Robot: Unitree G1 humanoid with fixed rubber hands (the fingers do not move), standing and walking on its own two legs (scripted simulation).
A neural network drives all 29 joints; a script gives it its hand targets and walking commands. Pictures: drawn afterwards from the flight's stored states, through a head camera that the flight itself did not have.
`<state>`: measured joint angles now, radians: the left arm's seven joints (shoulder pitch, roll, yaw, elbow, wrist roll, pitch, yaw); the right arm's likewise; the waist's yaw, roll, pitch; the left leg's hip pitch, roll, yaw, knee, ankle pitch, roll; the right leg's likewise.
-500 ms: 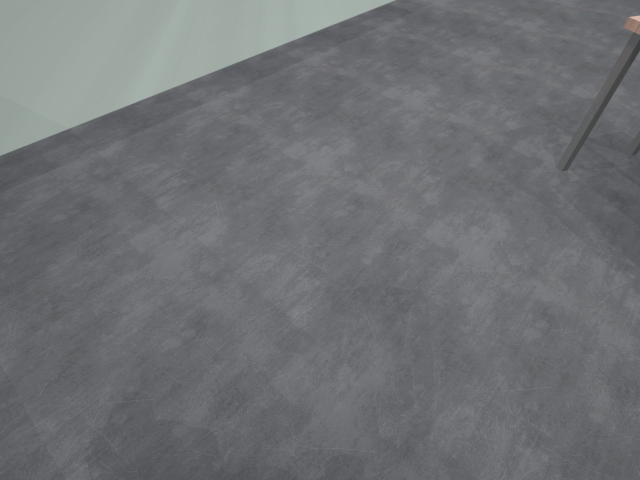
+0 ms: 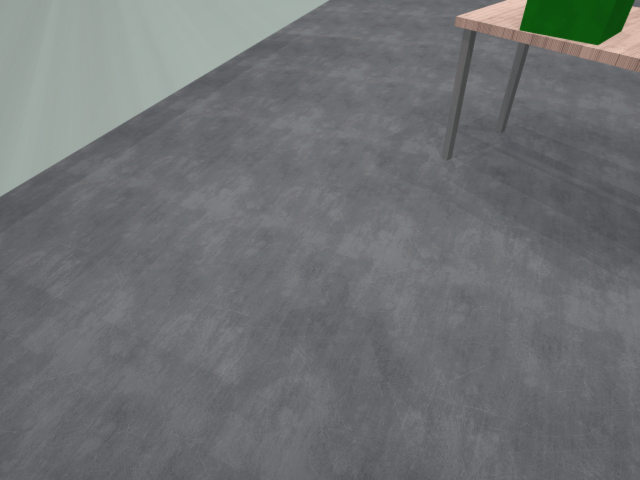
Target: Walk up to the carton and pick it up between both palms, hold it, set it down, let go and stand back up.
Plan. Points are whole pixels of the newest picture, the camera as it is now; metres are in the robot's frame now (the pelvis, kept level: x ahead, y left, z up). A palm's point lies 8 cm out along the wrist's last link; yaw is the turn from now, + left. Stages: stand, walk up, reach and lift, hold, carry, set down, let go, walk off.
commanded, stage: walk up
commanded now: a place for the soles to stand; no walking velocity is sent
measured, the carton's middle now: out of the picture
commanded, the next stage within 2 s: none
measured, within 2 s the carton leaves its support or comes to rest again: neither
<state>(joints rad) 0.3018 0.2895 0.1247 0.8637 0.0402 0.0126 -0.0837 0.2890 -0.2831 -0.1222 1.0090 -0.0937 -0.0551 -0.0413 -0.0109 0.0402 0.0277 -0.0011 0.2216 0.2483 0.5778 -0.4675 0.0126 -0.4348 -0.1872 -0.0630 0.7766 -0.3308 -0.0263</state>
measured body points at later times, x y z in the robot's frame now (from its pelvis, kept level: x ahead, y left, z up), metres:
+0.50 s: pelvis +0.22 -0.07 +0.00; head +0.21 -0.04 +0.44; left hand +0.31 +0.19 -0.15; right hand +0.27 -0.35 -0.08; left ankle +0.29 +0.03 -0.72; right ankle +0.12 -0.16 -0.65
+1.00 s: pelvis +0.43 -0.23 +0.00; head +0.44 -0.26 +0.45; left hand +0.65 -0.06 -0.10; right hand +0.35 -0.49 -0.13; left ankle +0.42 -0.04 -0.61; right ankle +0.43 -0.34 -0.72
